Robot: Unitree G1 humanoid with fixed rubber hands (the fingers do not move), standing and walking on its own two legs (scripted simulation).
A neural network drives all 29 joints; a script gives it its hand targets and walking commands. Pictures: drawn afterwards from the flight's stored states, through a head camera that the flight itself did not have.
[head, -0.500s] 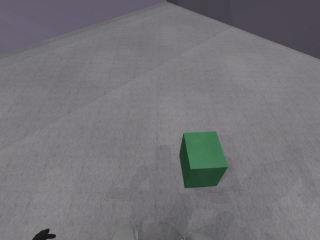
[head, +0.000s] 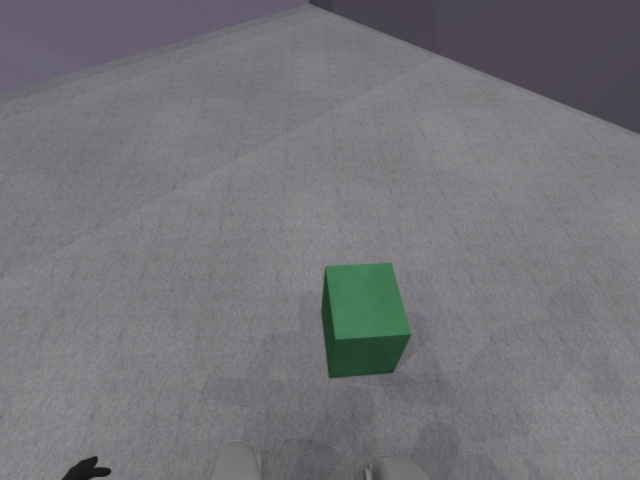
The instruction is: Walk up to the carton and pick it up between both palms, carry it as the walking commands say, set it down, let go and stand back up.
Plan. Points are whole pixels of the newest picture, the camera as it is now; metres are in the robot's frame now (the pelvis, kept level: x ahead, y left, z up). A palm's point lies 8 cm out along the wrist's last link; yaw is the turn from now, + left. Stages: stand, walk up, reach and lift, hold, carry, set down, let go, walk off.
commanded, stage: walk up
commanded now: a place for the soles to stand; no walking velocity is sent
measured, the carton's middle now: (360, 320) +0.66 -0.14 -0.58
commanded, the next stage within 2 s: none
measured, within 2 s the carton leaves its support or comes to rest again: neither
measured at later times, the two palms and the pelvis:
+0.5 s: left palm out of the picture +0.15 +0.22 -0.10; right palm out of the picture +0.06 -0.49 -0.04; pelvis +0.03 -0.10 -0.01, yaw +0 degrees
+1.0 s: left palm (241, 464) +0.17 +0.12 -0.09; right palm out of the picture +0.08 -0.59 -0.05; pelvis +0.04 -0.21 -0.01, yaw +0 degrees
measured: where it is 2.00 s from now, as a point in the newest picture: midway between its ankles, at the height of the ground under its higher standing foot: outside the picture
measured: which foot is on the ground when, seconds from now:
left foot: up 0.00-0.14, down 0.16-0.46, up 0.48-0.66, down 0.68-0.96, up 0.98-1.00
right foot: down 0.00-0.18, up 0.20-0.44, down 0.46-0.72, up 0.74-0.94, down 0.96-1.00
